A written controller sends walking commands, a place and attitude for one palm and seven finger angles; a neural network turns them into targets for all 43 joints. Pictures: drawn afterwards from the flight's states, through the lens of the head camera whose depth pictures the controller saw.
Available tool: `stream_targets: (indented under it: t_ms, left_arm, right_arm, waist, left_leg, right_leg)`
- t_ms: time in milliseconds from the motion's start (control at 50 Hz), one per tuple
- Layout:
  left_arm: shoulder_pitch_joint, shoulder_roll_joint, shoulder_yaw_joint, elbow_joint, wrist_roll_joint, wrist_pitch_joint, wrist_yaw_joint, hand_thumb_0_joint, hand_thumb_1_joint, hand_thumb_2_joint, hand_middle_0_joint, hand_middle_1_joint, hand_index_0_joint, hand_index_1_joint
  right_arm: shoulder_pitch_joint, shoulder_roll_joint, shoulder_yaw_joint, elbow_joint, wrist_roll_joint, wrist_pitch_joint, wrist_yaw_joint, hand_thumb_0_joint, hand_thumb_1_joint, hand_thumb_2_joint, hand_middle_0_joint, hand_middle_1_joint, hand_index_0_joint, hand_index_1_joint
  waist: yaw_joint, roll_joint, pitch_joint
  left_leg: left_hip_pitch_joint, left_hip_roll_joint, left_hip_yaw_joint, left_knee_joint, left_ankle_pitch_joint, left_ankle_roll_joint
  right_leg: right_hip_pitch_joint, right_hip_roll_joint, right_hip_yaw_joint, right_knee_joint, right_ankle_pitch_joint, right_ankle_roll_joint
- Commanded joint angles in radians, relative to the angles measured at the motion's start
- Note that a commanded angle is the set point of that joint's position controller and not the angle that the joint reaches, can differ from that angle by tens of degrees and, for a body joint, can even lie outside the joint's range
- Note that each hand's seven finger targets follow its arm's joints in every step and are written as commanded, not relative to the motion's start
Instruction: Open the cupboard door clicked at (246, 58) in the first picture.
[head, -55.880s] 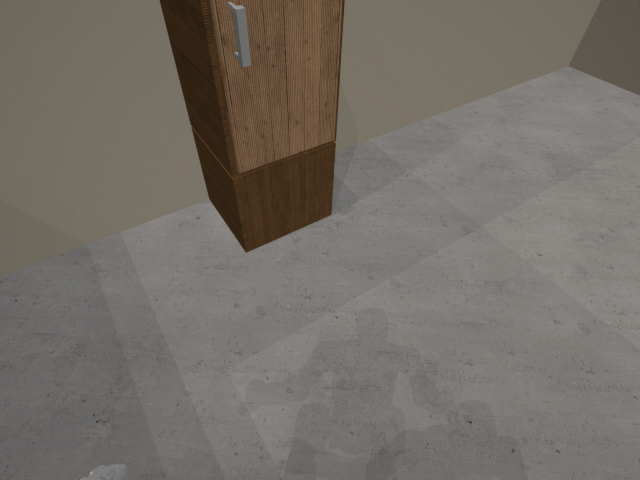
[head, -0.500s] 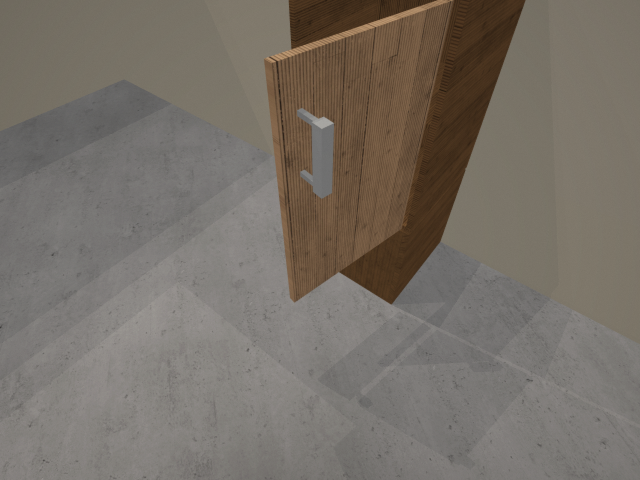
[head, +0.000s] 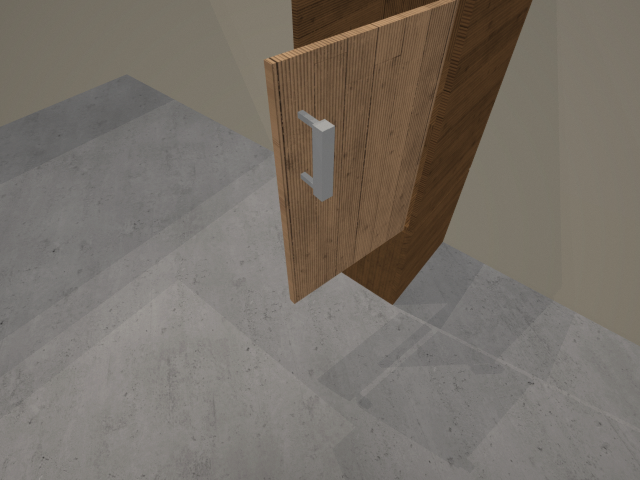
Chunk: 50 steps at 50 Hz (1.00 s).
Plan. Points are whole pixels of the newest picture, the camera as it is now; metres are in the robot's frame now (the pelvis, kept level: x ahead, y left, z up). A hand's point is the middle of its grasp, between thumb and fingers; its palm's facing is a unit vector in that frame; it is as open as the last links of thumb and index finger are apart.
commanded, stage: look to check the result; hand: left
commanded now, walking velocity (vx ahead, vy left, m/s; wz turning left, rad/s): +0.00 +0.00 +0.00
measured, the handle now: (314, 156) +0.56 +0.04 +0.09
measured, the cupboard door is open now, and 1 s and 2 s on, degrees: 78 78 78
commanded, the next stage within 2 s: stand and wait in 0.04 s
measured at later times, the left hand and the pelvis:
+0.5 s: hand out of the picture +0.00 +0.17 -0.17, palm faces +0.04 -0.98 -0.19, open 7.4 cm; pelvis +0.01 +0.00 +0.00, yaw +0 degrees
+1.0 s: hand out of the picture +0.00 +0.16 -0.17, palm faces +0.04 -0.98 -0.19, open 7.4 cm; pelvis +0.01 -0.01 +0.00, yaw +0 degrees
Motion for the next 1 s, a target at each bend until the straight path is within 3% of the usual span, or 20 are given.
stream_targets:
  t_ms: [0,280,500,660,980]
  left_arm:
    - [0.078,0.112,0.024,-0.016,0.0,-0.006,0.011,0.0,0.9,0.9,-0.2,-0.3,-0.2,-0.3]
    - [0.064,0.119,0.025,-0.024,-0.001,-0.006,0.01,0.0,0.9,0.9,-0.2,-0.3,-0.2,-0.3]
    - [0.069,0.125,0.024,-0.022,-0.002,-0.006,0.009,0.0,0.9,0.9,-0.2,-0.3,-0.2,-0.3]
    - [0.064,0.126,0.025,-0.025,-0.001,-0.01,0.011,0.0,0.9,0.9,-0.2,-0.3,-0.2,-0.3]
    - [0.065,0.129,0.022,-0.025,-0.002,-0.009,0.01,0.0,0.9,0.9,-0.2,-0.3,-0.2,-0.3]
  right_arm:
    - [0.055,-0.083,-0.011,-0.024,0.002,-0.007,-0.001,0.0,-0.9,-0.9,0.2,0.3,0.2,0.3]
    - [0.048,-0.088,-0.011,-0.02,0.001,-0.011,-0.002,0.0,-0.9,-0.9,0.2,0.3,0.2,0.3]
    - [0.044,-0.097,-0.011,-0.024,0.004,-0.01,-0.002,0.0,-0.9,-0.9,0.2,0.3,0.2,0.3]
    - [0.045,-0.097,-0.012,-0.022,0.003,-0.014,-0.003,0.0,-0.9,-0.9,0.2,0.3,0.2,0.3]
    - [0.035,-0.1,-0.011,-0.022,0.003,-0.012,-0.003,0.0,-0.9,-0.9,0.2,0.3,0.2,0.3]
  waist:
    - [0.004,-0.01,0.02]
    - [0.005,-0.004,0.011]
    - [0.009,-0.019,0.013]
    - [0.005,-0.017,-0.006]
    - [0.007,-0.02,0.018]
  left_leg:
    - [0.043,0.081,-0.062,-0.057,0.144,0.03]
    - [0.052,0.084,-0.062,-0.063,0.176,0.03]
    - [0.063,0.084,-0.064,-0.068,0.15,0.032]
    - [0.071,0.087,-0.061,-0.063,0.196,0.032]
    - [0.068,0.084,-0.061,-0.065,0.182,0.029]
  right_leg:
    - [-0.1,-0.094,0.071,-0.114,0.132,-0.031]
    - [-0.079,-0.095,0.074,-0.113,0.173,-0.03]
    - [-0.088,-0.093,0.071,-0.124,0.137,-0.031]
    - [-0.065,-0.098,0.075,-0.115,0.208,-0.03]
    - [-0.074,-0.099,0.071,-0.128,0.196,-0.029]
